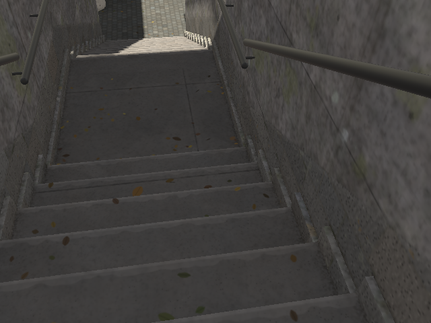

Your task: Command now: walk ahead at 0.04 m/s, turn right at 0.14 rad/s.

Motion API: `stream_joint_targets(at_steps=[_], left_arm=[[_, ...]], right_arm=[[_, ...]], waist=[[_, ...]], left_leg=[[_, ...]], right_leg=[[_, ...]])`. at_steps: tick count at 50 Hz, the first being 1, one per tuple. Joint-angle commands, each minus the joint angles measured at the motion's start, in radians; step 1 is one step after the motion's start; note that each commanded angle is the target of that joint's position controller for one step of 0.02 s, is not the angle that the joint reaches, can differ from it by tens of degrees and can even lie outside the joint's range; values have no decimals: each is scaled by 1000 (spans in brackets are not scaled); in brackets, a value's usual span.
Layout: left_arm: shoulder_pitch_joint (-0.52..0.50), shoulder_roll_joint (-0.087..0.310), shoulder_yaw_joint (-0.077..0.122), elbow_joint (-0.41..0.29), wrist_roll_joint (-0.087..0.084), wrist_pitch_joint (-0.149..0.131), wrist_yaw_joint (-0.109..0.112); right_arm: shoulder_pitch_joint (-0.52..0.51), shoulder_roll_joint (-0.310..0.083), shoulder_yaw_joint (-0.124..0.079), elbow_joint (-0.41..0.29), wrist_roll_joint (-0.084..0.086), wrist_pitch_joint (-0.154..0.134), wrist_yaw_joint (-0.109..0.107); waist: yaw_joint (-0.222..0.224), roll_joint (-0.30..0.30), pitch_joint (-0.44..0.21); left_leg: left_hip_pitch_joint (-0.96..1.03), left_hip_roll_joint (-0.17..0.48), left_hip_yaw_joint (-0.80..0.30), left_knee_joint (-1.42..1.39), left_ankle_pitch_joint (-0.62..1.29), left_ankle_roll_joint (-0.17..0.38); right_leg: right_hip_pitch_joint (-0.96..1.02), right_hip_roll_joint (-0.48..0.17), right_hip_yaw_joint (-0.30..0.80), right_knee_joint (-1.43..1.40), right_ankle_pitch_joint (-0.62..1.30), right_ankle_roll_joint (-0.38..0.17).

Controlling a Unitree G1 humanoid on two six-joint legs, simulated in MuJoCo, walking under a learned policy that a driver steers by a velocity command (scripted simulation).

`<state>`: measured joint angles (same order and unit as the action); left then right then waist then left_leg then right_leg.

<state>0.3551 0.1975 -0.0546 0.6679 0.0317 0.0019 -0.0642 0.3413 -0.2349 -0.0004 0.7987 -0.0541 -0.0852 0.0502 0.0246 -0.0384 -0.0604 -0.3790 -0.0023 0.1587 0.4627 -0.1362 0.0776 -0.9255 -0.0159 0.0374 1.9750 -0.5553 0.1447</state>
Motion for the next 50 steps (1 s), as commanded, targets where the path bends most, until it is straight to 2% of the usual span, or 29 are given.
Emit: stream_joint_targets(at_steps=[1, 4, 7, 9, 11, 12, 13, 14, 16, 17, 18, 19, 20, 22, 24, 25, 27, 30, 35, 37, 38, 39, 40, 41, 42, 44, 45, 48, 50], left_arm=[[167, 28, -1, 1, 15, 3, -6], [77, 20, -8, -70, -3, -20, -18], [2, 26, -16, -113, 12, -26, 21], [-21, 61, -5, -142, -2, -13, 20], [-55, 69, -6, -167, 1, -9, 23], [-7, 48, 24, -126, -55, 25, 94], [13, 45, 11, -127, -54, 36, 120], [-169, 168, 20, -238, -42, 24, 64], [-98, 204, 47, -180, -16, 7, 61], [79, 217, 65, -108, -4, 0, 76], [236, 233, 71, -77, 16, -20, 86], [223, 211, 65, -86, 28, -37, 89], [152, 188, 61, -77, 27, -39, 84], [-36, 121, 41, -105, 25, -35, 74], [-203, 131, 40, -133, 51, -52, 53], [-243, 124, 37, -122, 54, -64, 58], [-205, 158, 52, -80, 42, -99, 82], [-77, 149, 42, 25, 54, -103, 94], [-22, 242, 73, 134, 52, -83, 69], [-23, 219, 70, 167, 113, -65, 42], [-4, 147, 59, 183, 103, -50, 18], [36, 55, 52, 122, 66, -40, 12], [-59, 106, 62, 63, 32, -46, 26], [-81, 142, 62, -6, 7, -79, 43], [-85, 151, 56, 27, 14, -98, 61], [11, 129, 46, 48, 30, -89, 87], [60, 84, 27, 67, 54, -80, 90], [86, 93, 19, 87, 30, -52, 34], [15, 99, 22, 73, 42, -51, 11]], right_arm=[[-15, -58, 6, -57, 9, -28, -32], [33, -107, 7, -31, 10, -22, -2], [53, -135, -5, -26, -2, -19, -17], [8, -215, -29, -45, 1, -26, -14], [14, -216, -40, -42, 6, -26, -33], [8, -181, -43, -14, 99, 24, -42], [5, -187, -57, -29, 95, 49, -45], [53, -229, -62, -69, -37, 20, -23], [-47, -139, -44, -137, -27, 22, -16], [-153, -91, -27, -161, -28, 16, -23], [-308, -49, -6, -208, -33, 2, -35], [-402, 1, 23, -245, -25, -16, -45], [-399, 19, 38, -249, -30, -28, -62], [-221, -51, 21, -176, -73, -20, -78], [-70, -85, 7, -153, -94, 24, -47], [-64, -82, 7, -152, -92, 50, -28], [-119, -64, 19, -165, -70, 79, 4], [-209, -56, 17, -184, -59, 87, 20], [-210, -128, -31, -150, -28, 77, 4], [96, -212, -110, -61, -23, 55, -14], [186, -284, -145, -24, -37, 60, -28], [238, -351, -142, -54, -13, 48, -31], [295, -315, -128, -51, -8, 35, -17], [157, -297, -120, -105, 10, 16, 1], [136, -222, -92, -65, 10, 2, 20], [95, -147, -42, -27, -4, -9, 47], [39, -80, -14, -8, 8, -24, 32], [72, -162, -26, 19, 10, -54, -7], [186, -177, -19, 72, -15, -62, -25]], waist=[[-13, 77, 12], [-42, 96, 35], [-81, 106, -10], [-47, 117, -42], [-60, 167, -56], [-17, 200, -170], [-23, 224, -159], [-79, -17, -34], [5, -149, 53], [108, -108, 86], [236, -163, 109], [263, -164, 103], [216, -154, 84], [97, -81, 2], [-46, -51, -20], [-69, -23, -11], [-27, 16, 44], [51, -54, 87], [57, -20, 145], [-85, 57, 5], [-124, 177, -100], [-62, 289, -252], [-123, 255, -254], [-101, 255, -164], [-74, 131, -47], [37, 84, 65], [83, 75, 89], [30, 81, 61], [-24, 115, 76]], left_leg=[[39, 240, -233, -162, -68, 118], [133, 328, -358, -180, -105, 124], [189, 363, -412, -186, -37, 168], [57, 338, -304, -243, -4, 154], [127, 367, -291, -234, 190, 168], [254, 286, -148, -92, 683, 132], [245, 259, -113, -46, 923, 120], [128, 347, -258, -121, 590, 225], [-243, 73, -57, 13, -7, 59], [-528, 18, -136, 88, -132, 13], [-752, -22, -327, 211, -338, -38], [-882, -39, -491, 260, -297, -82], [-932, -39, -506, 289, -176, -119], [-757, -50, -316, 426, 10, -165], [-431, -41, -195, 653, 130, -150], [-367, -22, -169, 649, 199, -135], [-343, 52, -161, 411, 376, -102], [-351, 82, -118, 234, 394, -63], [-177, 74, -83, -76, 348, -30], [285, 11, -30, -82, 409, 40], [511, 59, -149, -23, 568, 114], [773, 177, -408, 118, 706, 215], [805, 246, -553, 86, 703, 232], [638, 352, -740, 8, 227, 265], [437, 351, -716, -30, -145, 201], [58, 313, -774, -104, -525, 160], [-48, 226, -727, -93, -597, 98], [-117, 151, -629, -93, -599, 77], [-51, 183, -682, -97, -601, 103]], right_leg=[[-23, -59, 59, -112, 244, 38], [-95, -100, 112, -140, 58, 22], [-111, -91, 96, -111, -27, 7], [162, -5, -50, -166, -288, -44], [188, 26, -50, -265, -271, -102], [332, -9, -125, -417, -318, -182], [389, 27, -130, -541, -255, -213], [312, 30, -45, -710, 53, -290], [425, -154, 445, -1102, 3, -555], [615, -262, 650, -1165, 123, -645], [715, -373, 830, -1235, 287, -706], [781, -398, 854, -1264, 429, -676], [810, -351, 696, -1205, 444, -587], [597, -267, 422, -1086, 255, -482], [230, -220, 231, -1095, 153, -417], [170, -217, 175, -1115, 90, -381], [233, -227, 133, -1104, -79, -302], [354, -284, 152, -1131, -133, -297], [502, -345, 162, -1083, -175, -273], [424, -254, -23, -721, -91, -195], [305, -118, -151, -317, -175, -126], [21, -8, -125, 1, -251, -87], [-156, 10, -47, 146, -222, -48], [-333, -7, 39, 154, -107, -34], [-351, -62, 53, 134, -39, -56], [-253, -98, 73, 38, 76, -89], [-240, -116, 67, -124, 308, -104], [-265, -82, -4, -206, 424, -75], [-357, -93, -4, -255, 498, -71]])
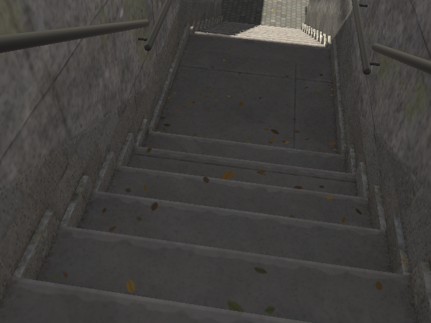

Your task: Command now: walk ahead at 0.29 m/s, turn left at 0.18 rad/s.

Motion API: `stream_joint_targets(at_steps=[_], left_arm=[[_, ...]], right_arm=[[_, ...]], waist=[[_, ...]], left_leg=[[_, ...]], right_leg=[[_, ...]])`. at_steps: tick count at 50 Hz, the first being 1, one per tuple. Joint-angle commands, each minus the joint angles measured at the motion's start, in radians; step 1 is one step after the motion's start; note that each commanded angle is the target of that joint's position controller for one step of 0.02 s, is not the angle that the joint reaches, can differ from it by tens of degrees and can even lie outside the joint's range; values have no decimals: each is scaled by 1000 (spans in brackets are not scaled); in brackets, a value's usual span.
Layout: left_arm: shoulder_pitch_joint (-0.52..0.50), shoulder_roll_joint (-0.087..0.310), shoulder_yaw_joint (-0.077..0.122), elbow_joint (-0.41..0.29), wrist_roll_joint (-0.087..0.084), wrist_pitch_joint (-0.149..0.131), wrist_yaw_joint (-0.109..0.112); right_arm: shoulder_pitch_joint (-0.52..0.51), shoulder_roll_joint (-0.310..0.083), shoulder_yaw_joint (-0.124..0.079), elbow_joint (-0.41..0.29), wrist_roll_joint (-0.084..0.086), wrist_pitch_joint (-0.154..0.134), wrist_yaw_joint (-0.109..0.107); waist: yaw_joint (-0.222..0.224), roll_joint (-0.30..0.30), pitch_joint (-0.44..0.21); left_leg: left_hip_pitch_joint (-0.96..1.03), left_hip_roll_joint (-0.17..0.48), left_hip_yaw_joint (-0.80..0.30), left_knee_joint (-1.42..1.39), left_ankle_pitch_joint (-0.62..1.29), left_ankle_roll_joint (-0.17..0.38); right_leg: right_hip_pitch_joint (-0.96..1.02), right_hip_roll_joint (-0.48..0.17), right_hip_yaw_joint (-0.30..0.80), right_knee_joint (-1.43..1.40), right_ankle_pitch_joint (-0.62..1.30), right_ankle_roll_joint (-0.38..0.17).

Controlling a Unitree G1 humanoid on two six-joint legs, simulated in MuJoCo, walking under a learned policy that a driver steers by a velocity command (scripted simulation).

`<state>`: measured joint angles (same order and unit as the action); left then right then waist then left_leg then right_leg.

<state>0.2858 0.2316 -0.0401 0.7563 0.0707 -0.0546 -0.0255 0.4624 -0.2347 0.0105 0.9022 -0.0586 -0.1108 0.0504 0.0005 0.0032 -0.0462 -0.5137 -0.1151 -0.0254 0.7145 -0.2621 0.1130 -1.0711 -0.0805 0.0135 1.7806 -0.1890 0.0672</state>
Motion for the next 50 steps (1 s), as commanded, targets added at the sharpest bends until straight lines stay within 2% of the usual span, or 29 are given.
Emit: stream_joint_targets(at_steps=[1, 6, 7, 11, 13, 16, 18, 20, 25, 27, 29, 31, 33, 34, 35, 36, 37, 38, 39, 40, 41, 42, 43, 44, 45, 46, 47, 48, 50], left_arm=[[69, 56, 4, -20, 5, 2, -26], [36, 35, 0, 6, 1, 1, -17], [56, 21, -5, 21, 17, -1, -30], [-15, 25, 8, 6, 6, -11, -58], [-71, 22, 12, -4, 19, -28, -59], [-62, 8, 16, 32, 21, -18, -69], [-141, -4, 17, 27, 21, -17, -71], [-165, -41, 8, 34, 25, -5, -83], [-309, -9, 10, -15, 24, -3, -92], [-328, -9, 11, -36, 25, 1, -80], [-376, 6, 16, -40, 37, 4, -86], [-392, 9, 21, -19, 38, -1, -83], [20, 81, 74, 161, 15, -32, -59], [316, 151, 106, 235, 19, -34, -35], [481, 281, 140, 244, 31, -14, -47], [553, 308, 166, 251, 49, -5, -67], [538, 266, 161, 260, 47, -22, -61], [427, 218, 149, 252, 17, -26, -51], [302, 146, 120, 215, 4, -32, -56], [122, 104, 94, 179, 22, -46, -64], [-9, -6, 53, 122, 17, -72, -55], [-115, -39, 35, 52, 6, -88, -47], [-62, 31, 55, 77, -7, -85, -38], [6, 90, 73, 106, 18, -84, -35], [36, 96, 81, 118, 53, -89, -30], [107, 91, 112, 189, -168, -66, 24], [109, -34, 38, 159, 66, -99, 12], [152, -48, 35, 182, 77, -101, 16], [228, -50, 10, 228, 77, -77, -7]], right_arm=[[115, -170, -28, -4, -14, -36, -27], [185, -87, 3, 89, -39, -25, -6], [150, -78, 9, 104, -52, -26, -9], [136, -39, 25, 137, -53, -36, -25], [90, 5, 39, 130, -34, -45, -47], [260, 3, 43, 209, -52, -37, -72], [295, 50, 55, 214, -44, -24, -77], [285, 68, 71, 212, -52, -16, -62], [219, 44, 70, 195, -40, -9, -84], [192, 59, 76, 175, -54, -13, -94], [197, 7, 53, 187, -26, -17, -112], [218, -61, 20, 214, -14, 12, -110], [245, -104, 11, 247, -70, 52, -50], [309, -54, 21, 265, -86, 61, -3], [459, 94, 37, 242, -60, 41, 27], [232, -37, 5, 126, -5, 20, 54], [-128, -56, 0, -53, 43, -17, 42], [-293, -56, 4, -115, 52, -27, 7], [-252, -77, -5, -97, 37, -28, -15], [-197, -52, -1, -85, 11, -27, -24], [-111, 8, 7, -36, -20, -22, -39], [-71, 30, 10, 26, -31, -18, -25], [-57, 15, 5, 36, -42, 0, -12], [-61, 33, 10, 36, -37, 12, 1], [16, 54, 22, 64, -47, 9, 24], [-32, 16, -27, 44, 43, 40, -22], [-201, 26, 25, 2, -50, 12, 19], [-246, 15, 20, 4, -19, 5, 15], [-305, -44, 2, -23, -19, 20, 16]], waist=[[-19, 95, 66], [-23, 95, 118], [5, 83, 118], [-9, 76, 108], [-5, 62, 93], [-71, 109, 125], [-108, 50, 154], [-91, 117, 172], [-111, 45, 216], [-114, 41, 230], [-141, 29, 266], [-142, 28, 226], [0, -111, 67], [96, -188, -55], [45, -308, -427], [147, -195, -391], [241, -166, -220], [230, -66, -99], [121, 31, -16], [-29, 69, 107], [-109, 63, 131], [-121, 12, 196], [-119, -68, 175], [-105, -70, 83], [-118, -33, 64], [-126, -51, 22], [-4, 2, 123], [14, 11, 86], [1, -46, 103]], left_leg=[[162, 329, -540, -340, -484, 86], [251, 363, -491, -366, -399, 97], [212, 349, -449, -349, -335, 94], [198, 334, -294, -386, -222, 84], [256, 312, -222, -361, -84, 95], [530, 359, -216, -300, -33, 145], [573, 369, -158, -279, 14, 148], [399, 370, -137, -309, -35, 170], [421, 374, -69, -222, -6, 112], [336, 352, -7, -190, -30, 70], [341, 348, 7, -131, -36, 30], [479, 371, -13, -27, 181, 22], [383, 280, 113, 423, 266, -36], [128, 220, 172, 718, 56, -101], [-136, 144, 119, 1157, -515, -181], [-334, 144, 83, 1335, -530, -209], [-703, 147, 74, 1283, -526, -209], [-685, 240, 41, 1236, -517, -182], [-545, 276, 24, 1110, -432, -164], [-426, 303, -24, 928, -293, -111], [-225, 342, -82, 616, -10, -58], [-90, 335, -74, 372, 215, -53], [-64, 290, -36, 341, 240, -67], [-23, 262, -25, 389, 270, -74], [0, 233, -29, 446, 389, -64], [-7, 228, -38, 263, 707, -63], [-298, 300, -135, 152, 709, -76], [-300, 302, -132, -12, 940, -81], [-183, 274, -86, 33, 906, -78]], right_leg=[[-299, -31, 42, -90, 154, -2], [-419, 6, 111, -120, 283, -67], [-381, 0, 118, -98, 327, -86], [-239, 16, 82, -226, 387, -119], [-146, 17, 114, -501, 526, -122], [-266, 7, 143, -663, 622, -103], [-240, -14, 125, -925, 772, -109], [3, -39, 64, -947, 816, -119], [189, -59, 29, -1166, 675, -136], [379, -58, -6, -1209, 657, -136], [450, -52, -25, -1297, 593, -143], [499, -33, -61, -1392, 382, -139], [1032, 17, -148, -1492, 649, -136], [1474, -24, -144, -1453, 778, -194], [1999, -204, 83, -1040, 1233, -396], [2001, -271, 202, -1029, 1450, -460], [1899, -320, 349, -1174, 894, -507], [1614, -351, 359, -1273, 572, -468], [1298, -347, 312, -1294, 596, -459], [953, -300, 214, -1277, 521, -403], [649, -225, 139, -1366, 412, -342], [437, -199, 115, -1515, 316, -354], [427, -202, 147, -1507, 255, -408], [444, -173, 121, -1452, 264, -415], [411, -149, 97, -1348, 207, -405], [610, -113, 61, -1321, 375, -305], [686, -159, 89, -1261, 136, -304], [760, -131, 45, -1188, 18, -290], [645, -141, 68, -1156, -63, -303]])
Over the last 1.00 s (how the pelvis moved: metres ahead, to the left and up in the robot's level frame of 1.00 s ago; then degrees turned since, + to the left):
0.02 0.06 -0.02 19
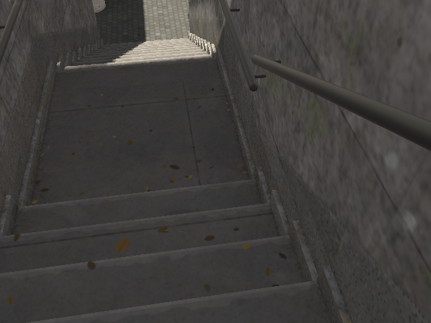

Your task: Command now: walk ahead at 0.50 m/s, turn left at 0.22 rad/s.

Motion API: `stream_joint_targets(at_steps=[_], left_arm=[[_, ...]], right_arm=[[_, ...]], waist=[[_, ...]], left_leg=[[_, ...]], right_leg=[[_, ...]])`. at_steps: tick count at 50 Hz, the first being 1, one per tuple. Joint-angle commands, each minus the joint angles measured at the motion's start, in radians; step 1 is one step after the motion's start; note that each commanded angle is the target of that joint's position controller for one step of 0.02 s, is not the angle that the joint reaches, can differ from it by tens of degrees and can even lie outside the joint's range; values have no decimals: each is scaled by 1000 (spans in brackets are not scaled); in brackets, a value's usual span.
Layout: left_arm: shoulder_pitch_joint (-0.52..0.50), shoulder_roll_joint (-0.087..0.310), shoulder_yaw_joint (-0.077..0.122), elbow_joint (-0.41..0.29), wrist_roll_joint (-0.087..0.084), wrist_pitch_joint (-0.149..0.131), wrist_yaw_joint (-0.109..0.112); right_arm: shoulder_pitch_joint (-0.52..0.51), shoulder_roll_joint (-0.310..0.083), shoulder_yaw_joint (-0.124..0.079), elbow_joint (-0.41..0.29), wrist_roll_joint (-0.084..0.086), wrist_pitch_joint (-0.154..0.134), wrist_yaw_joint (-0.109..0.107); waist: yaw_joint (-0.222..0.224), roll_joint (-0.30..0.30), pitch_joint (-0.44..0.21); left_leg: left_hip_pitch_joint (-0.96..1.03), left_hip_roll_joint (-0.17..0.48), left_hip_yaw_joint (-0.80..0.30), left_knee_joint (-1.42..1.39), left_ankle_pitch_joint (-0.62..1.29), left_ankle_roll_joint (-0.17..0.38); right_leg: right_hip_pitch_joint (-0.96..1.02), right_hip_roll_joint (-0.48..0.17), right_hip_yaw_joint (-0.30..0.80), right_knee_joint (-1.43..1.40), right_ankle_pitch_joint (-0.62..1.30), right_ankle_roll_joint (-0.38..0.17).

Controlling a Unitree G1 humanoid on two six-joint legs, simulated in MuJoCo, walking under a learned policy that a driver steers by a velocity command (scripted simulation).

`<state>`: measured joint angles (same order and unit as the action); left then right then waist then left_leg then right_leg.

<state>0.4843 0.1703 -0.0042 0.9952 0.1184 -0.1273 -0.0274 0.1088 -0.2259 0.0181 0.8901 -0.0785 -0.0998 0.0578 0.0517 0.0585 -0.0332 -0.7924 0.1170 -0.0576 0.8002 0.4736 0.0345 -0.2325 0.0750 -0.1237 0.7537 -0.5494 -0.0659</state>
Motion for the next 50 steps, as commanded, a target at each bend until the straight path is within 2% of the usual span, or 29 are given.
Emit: stream_joint_targets(at_steps=[1, 6, 8, 9, 10, 11, 12, 13, 14, 15, 17, 18, 20, 22, 24, 26, 29, 30, 31, 32, 33, 34, 35, 36, 38, 41, 43, 45, 50], left_arm=[[84, 20, -29, 6, 17, 1, -2], [200, 74, -6, 46, -26, 25, 23], [131, 116, 14, 48, -27, 43, 21], [133, 188, 36, 48, 34, 40, -19], [29, 202, 41, 25, 4, 40, -42], [36, 221, 42, 43, 6, 37, -79], [249, -4, -1, 41, 21, 47, -143], [-55, 131, 34, -97, -36, 40, -140], [-243, 131, 38, -191, -72, 27, -106], [-277, 99, 27, -227, -70, 27, -60], [-186, 36, 8, -159, -31, 19, -4], [-168, 10, 5, -142, -22, 33, 0], [-157, 13, -2, -157, -26, 53, -17], [-169, 73, -7, -165, 2, 47, -53], [-306, 100, -8, -208, 3, 61, -53], [-315, 108, -6, -241, -17, 76, -42], [-411, 107, -16, -259, -30, 57, -39], [-316, 109, -12, -217, -44, 44, -38], [-94, 191, 39, -161, -66, 26, -25], [181, 295, 76, -90, -66, 19, -27], [153, 348, 81, -103, -60, 35, -66], [177, 328, 87, -105, -20, 52, -66], [102, 322, 86, -105, -29, 52, -80], [33, 133, 38, -101, -23, 50, -69], [-67, -12, -14, -82, 11, 37, -45], [-112, 37, -11, -69, -48, -30, 0], [33, 145, 6, 16, -14, -24, -8], [73, 162, 12, 31, 1, -13, -13], [509, -20, -34, 209, -13, 7, 60]], right_arm=[[-36, -84, -16, -36, -4, 11, 14], [-212, -29, 1, -80, 4, 14, 13], [-151, -37, -3, -39, 12, 18, 10], [176, -70, -28, 64, 3, 8, 2], [417, -140, -68, 174, -3, -12, 2], [664, -246, -125, 232, -9, 1, -6], [648, -294, -118, 207, 6, 3, -9], [692, -256, -121, 219, -45, 4, -13], [603, -232, -112, 224, -18, -7, -15], [415, -129, -76, 165, 21, -2, -2], [151, 41, -10, 66, -11, -13, 0], [96, 32, -3, 35, 12, -29, -4], [186, -51, -14, 70, 20, -43, 2], [254, -37, -6, 52, -29, -56, -15], [274, -33, 3, 42, -22, -57, -35], [301, -96, -12, 27, -7, -40, -30], [513, -97, -22, 74, 40, -11, -37], [485, -143, -30, 84, 19, 15, -22], [430, -155, -34, 54, 4, 20, 10], [491, -18, -9, 56, -7, 6, 54], [657, 45, -2, 73, 43, -5, 71], [499, -31, -15, 18, 74, -7, 74], [357, -52, -22, -45, 64, -13, 51], [321, -37, -9, -42, 40, -6, 28], [236, 12, 3, -55, 30, -8, 25], [154, -27, -33, -22, -12, -3, 57], [137, -12, -29, -54, -1, 12, 73], [135, -16, -24, -68, 9, 11, 60], [-182, 36, 8, -145, 5, -4, 16]], waist=[[-17, -69, 132], [78, -74, 189], [34, -77, 202], [-90, -86, 92], [-211, 24, 81], [-353, 200, -12], [-188, 260, -457], [-306, 95, -248], [-283, -1, -120], [-173, -158, 5], [-19, -159, 194], [-6, -76, 218], [-4, -7, 95], [-52, -101, 49], [-94, -108, 38], [-69, -14, 58], [-161, -57, 103], [-121, -60, 81], [3, -80, 0], [73, -232, -213], [5, -388, -361], [63, -262, -211], [71, -242, -95], [23, -83, 1], [-93, -29, 161], [-39, -112, 104], [-49, -143, 78], [-59, -106, 61], [133, -120, 103]], left_leg=[[27, 41, -23, -84, 108, 2], [76, 5, 73, -267, -152, -9], [224, -15, 91, -342, -246, -4], [636, -124, 221, -77, -188, -9], [937, -130, 238, -336, -106, 14], [1257, -42, 159, -384, 160, 197], [1731, 174, -118, -27, 559, 441], [1613, 197, -254, -134, 545, 416], [1366, 219, -269, -240, 169, 378], [1047, 230, -308, -349, -408, 307], [339, 167, -207, -463, -605, 306], [133, 116, -149, -519, -562, 328], [44, 21, -119, -401, -572, 304], [157, -18, -122, -189, -571, 265], [118, -98, -65, -61, -876, 186], [-10, -100, -131, -19, -980, 186], [441, -59, -347, 176, -866, 206], [402, -64, -384, 295, -796, 200], [305, -100, -317, 460, -577, 154], [10, -180, -205, 870, -680, 47], [-337, -273, -46, 1369, -1295, 6], [-516, -207, 6, 1530, -1226, 12], [-678, -172, -8, 1472, -1093, 5], [-611, -69, -111, 1230, -837, 45], [-380, 71, -142, 948, -554, 84], [76, 14, 58, 311, -219, 70], [22, -14, 45, 342, -309, 40], [-95, -16, 7, 321, -310, 38], [-682, 46, -39, -54, -147, -16]], right_leg=[[-144, -317, 214, -109, 277, -171], [27, -315, 228, 6, 395, -118], [28, -348, 213, 58, 560, -94], [-122, -274, 82, 278, 891, -53], [-314, -214, 18, 548, 718, -3], [-488, -123, 10, 1084, 393, 54], [-674, -85, 103, 1349, -270, 97], [-911, -67, 105, 1437, -302, 102], [-980, -93, 116, 1304, -236, 102], [-925, -166, 186, 1021, -55, 55], [-550, -283, 285, 576, 256, -20], [-402, -275, 236, 378, 418, -15], [-231, -203, 151, 343, 551, 7], [-301, -205, 256, 183, 930, 42], [-176, -191, 201, -125, 1216, 32], [8, -144, 128, -94, 1064, 65], [-178, -143, 156, -561, 933, 60], [-21, -151, 152, -538, 991, 39], [236, -145, 93, -459, 946, -7], [730, -312, 212, -160, 1344, -177], [974, -543, 401, -43, 1506, -325], [811, -541, 412, -90, 1473, -295], [626, -576, 561, -237, 820, -318], [403, -512, 510, -325, 387, -244], [-51, -464, 397, -433, 465, -189], [-365, -242, 128, -453, 496, -153], [-235, -323, 228, -389, 743, -174], [-68, -367, 282, -305, 829, -169], [530, -364, 451, -128, 639, -127]])
Over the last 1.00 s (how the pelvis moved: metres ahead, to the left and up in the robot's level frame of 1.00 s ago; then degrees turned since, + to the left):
0.47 -0.25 -0.18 -20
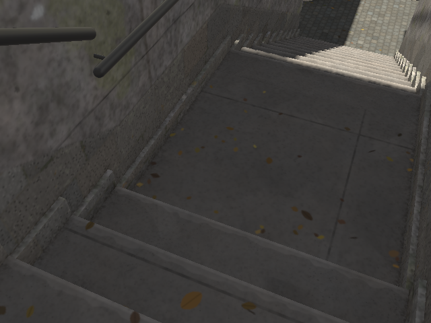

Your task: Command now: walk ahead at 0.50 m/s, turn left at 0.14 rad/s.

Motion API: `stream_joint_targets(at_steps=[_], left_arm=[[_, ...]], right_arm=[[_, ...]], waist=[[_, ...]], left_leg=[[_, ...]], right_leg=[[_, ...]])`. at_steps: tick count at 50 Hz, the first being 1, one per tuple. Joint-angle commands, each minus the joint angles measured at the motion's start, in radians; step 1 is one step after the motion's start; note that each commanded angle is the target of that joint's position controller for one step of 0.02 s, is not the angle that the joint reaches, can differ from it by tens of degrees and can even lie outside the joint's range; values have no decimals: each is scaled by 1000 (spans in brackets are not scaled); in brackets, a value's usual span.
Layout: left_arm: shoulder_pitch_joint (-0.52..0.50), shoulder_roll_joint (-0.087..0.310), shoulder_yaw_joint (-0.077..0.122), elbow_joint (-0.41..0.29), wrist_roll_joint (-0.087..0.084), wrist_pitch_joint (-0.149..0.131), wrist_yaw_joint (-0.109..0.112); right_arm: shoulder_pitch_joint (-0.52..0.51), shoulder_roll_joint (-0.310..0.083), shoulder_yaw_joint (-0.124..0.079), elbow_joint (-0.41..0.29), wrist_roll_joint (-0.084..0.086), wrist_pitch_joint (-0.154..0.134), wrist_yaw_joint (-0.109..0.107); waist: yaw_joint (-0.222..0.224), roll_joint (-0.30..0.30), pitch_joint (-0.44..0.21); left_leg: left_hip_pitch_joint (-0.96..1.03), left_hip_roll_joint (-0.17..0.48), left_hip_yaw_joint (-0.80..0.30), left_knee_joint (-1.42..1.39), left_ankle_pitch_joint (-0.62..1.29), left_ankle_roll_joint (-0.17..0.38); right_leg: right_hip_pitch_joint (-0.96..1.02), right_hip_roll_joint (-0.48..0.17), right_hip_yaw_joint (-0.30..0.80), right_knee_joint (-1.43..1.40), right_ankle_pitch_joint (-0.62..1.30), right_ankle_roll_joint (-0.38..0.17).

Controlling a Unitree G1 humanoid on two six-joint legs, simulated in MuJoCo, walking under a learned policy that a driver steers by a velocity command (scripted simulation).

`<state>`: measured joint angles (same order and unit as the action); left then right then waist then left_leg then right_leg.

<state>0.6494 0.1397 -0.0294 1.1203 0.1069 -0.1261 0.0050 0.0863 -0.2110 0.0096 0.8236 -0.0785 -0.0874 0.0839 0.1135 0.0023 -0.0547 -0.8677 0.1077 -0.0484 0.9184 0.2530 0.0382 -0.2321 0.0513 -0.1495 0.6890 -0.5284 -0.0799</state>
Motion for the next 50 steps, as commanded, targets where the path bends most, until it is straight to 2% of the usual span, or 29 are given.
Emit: stream_joint_targets(at_steps=[1, 4, 7, 9, 10, 11, 12, 13, 14, 15, 16, 17, 19, 20, 23, 25, 27, 31, 32, 34, 35, 36, 38, 39, 40, 42, 44, 46, 50], left_arm=[[251, -49, -30, 36, -1, 12, 19], [75, 42, -14, -52, -13, 12, -28], [184, 58, -5, -10, -23, 6, -9], [237, 70, 7, 36, -39, 15, 8], [136, 136, 51, -24, -111, 57, 34], [146, 120, 55, -16, -105, 87, 48], [271, 51, 13, 95, -18, 73, -19], [247, 47, 17, 99, -22, 74, -71], [351, -78, -6, 115, -17, 79, -126], [172, 39, 20, -3, -65, 62, -144], [1, 102, 40, -65, -94, 56, -141], [-56, 86, 40, -85, -99, 54, -130], [-77, -44, 10, -120, -78, 41, -93], [-92, -29, 18, -88, -67, 34, -80], [-34, 0, 64, -49, -59, 29, -94], [-69, -2, 70, -90, -45, 30, -84], [-85, -19, 61, -138, -47, 22, -76], [-275, 87, 100, -296, -14, 43, -47], [-308, 81, 101, -319, -18, 48, -47], [-316, 98, 119, -330, -36, 33, -28], [-307, 203, 149, -319, -74, 9, -4], [-144, 357, 179, -278, -72, -19, 32], [7, 355, 195, -220, -15, -72, -21], [-84, 295, 187, -231, -24, -61, -29], [-160, 289, 191, -236, -65, -30, -25], [-235, 205, 157, -262, -75, 24, -42], [-334, 205, 143, -328, -65, 34, -52], [-425, 228, 126, -372, -25, 31, -44], [-257, 278, 124, -341, -31, 6, -29]], right_arm=[[-151, 17, 24, -53, 12, -20, 2], [-133, -38, 15, -53, -24, -1, 39], [-289, -78, -2, -102, 5, 21, 22], [-359, -26, 4, -90, 7, 39, 31], [-358, -2, 5, -57, 140, 23, -39], [-199, 29, 15, -5, 124, 0, -63], [62, -46, -7, 108, 10, 9, -18], [324, -133, -61, 153, -32, 11, -24], [625, -206, -77, 218, -31, 21, -18], [669, -256, -112, 223, -21, 46, 9], [573, -195, -98, 193, -52, 51, -14], [425, -205, -98, 150, -23, 53, -12], [110, -120, -54, 84, 49, 34, 14], [63, -80, -45, 54, 50, 4, -17], [137, -133, -79, 74, 5, -36, -51], [110, -182, -107, 42, -7, -25, -59], [27, -168, -114, -10, -36, -15, -70], [105, -214, -149, 3, -1, -26, -120], [102, -250, -162, 0, -10, -29, -124], [106, -256, -170, 7, 18, -31, -124], [131, -219, -167, -8, 36, -28, -117], [70, -111, -134, -126, 15, -33, -112], [-137, -112, -110, -220, 115, -50, -93], [-213, -133, -114, -231, 125, -47, -105], [-136, -174, -118, -188, 88, -33, -125], [-29, -106, -93, -155, 32, 4, -130], [63, -104, -82, -135, 31, 16, -117], [145, -114, -71, -113, 17, 16, -71], [-13, -164, -79, -224, 19, 32, -88]], waist=[[35, -34, 148], [-25, -64, 133], [47, -59, 205], [97, -39, 221], [135, 47, 260], [74, 26, 192], [-9, -35, 95], [-146, 17, 53], [-181, 232, -315], [-244, 220, -511], [-262, 72, -375], [-180, -8, -255], [-3, -20, 0], [-3, -28, 75], [15, 18, 36], [15, 89, -8], [14, 44, 0], [-88, 41, 62], [-89, 21, 81], [-91, 24, 92], [-91, -126, 19], [-85, -411, -109], [44, -140, -77], [53, -78, -5], [-4, -57, -24], [-91, 5, -47], [-155, -31, -59], [-189, -40, -51], [-91, -70, -78]], left_leg=[[-442, 72, -39, -262, 267, -5], [213, -21, 89, -139, 322, 42], [90, 1, 74, -350, 101, 0], [119, 2, 82, -526, 37, -10], [272, -91, 205, -588, 131, -43], [526, -81, 150, -653, 182, -42], [802, 17, 98, -733, 403, 1], [1157, 41, 120, -760, 468, 71], [1787, 296, -14, -314, 1219, 325], [1842, 419, -86, -197, 1309, 429], [1676, 421, -99, -262, 1215, 367], [1376, 403, -32, -346, 1010, 320], [778, 356, 68, -503, 639, 251], [538, 265, 135, -615, 537, 228], [509, 178, 259, -639, 417, 226], [555, 233, 233, -613, 427, 267], [542, 287, 218, -557, 287, 252], [672, 329, 215, -408, 40, 150], [659, 338, 226, -386, -1, 133], [619, 268, 269, -287, -159, 94], [603, 160, 321, -117, -274, 23], [314, -54, 357, 247, -1014, -93], [-48, -81, 38, 346, -1138, -114], [-90, -43, -15, 321, -1097, -135], [-37, -3, -18, 395, -1067, -167], [132, -13, -63, 373, -851, -177], [246, -58, -26, 384, -655, -161], [363, -97, 22, 470, -465, -124], [216, -94, 7, 414, -721, -170]], right_leg=[[328, -294, 399, -46, 551, -110], [-290, -190, 261, -106, 317, -139], [10, -229, 313, -12, 402, -119], [160, -251, 335, 15, 468, -123], [136, -142, 243, 118, 519, -89], [55, -115, 234, 313, 547, -86], [-46, -173, 260, 330, 612, -20], [-213, -139, 233, 487, 572, 37], [-468, -37, 150, 977, -219, 119], [-555, -68, 163, 1346, -481, 151], [-717, -85, 193, 1363, -451, 148], [-665, -120, 192, 1244, -360, 139], [-452, -188, 247, 909, -275, 150], [-294, -200, 248, 684, -33, 137], [-176, -155, 164, 347, 425, 111], [-169, -160, 179, 404, 415, 106], [-162, -184, 238, 468, 475, 94], [-301, -174, 204, 411, 282, 82], [-276, -166, 178, 386, 270, 80], [-110, -77, 25, 94, 279, 67], [19, -64, 97, -88, 730, -6], [318, -254, 528, -188, 1362, -269], [437, -384, 667, -171, 1442, -350], [323, -386, 686, -161, 1254, -322], [272, -383, 607, -113, 1374, -331], [48, -343, 560, -140, 1259, -263], [-112, -266, 483, -144, 1210, -217], [-297, -187, 408, -100, 1120, -191], [-88, -268, 531, -53, 1055, -222]])
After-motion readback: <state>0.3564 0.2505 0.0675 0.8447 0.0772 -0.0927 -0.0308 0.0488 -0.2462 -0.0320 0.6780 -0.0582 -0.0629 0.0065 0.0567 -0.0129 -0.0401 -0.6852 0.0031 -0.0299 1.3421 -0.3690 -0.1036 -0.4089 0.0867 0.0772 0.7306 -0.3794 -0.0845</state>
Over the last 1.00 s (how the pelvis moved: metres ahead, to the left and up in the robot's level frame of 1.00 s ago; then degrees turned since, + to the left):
0.63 0.09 -0.33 28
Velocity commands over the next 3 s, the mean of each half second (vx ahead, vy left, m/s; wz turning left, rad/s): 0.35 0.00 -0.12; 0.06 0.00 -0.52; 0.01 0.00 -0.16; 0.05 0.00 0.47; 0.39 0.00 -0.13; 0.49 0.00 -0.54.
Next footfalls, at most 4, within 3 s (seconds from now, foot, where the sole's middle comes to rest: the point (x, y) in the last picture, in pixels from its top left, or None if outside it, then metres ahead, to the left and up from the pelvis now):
0.26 left None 0.34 0.14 -0.91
0.68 right None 0.34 -0.10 -0.91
1.22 left None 0.37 0.13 -0.91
2.30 left None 0.42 0.19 -0.91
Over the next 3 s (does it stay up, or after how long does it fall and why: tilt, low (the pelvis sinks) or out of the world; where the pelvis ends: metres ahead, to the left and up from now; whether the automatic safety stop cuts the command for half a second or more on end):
stays up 0.68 -0.01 -0.34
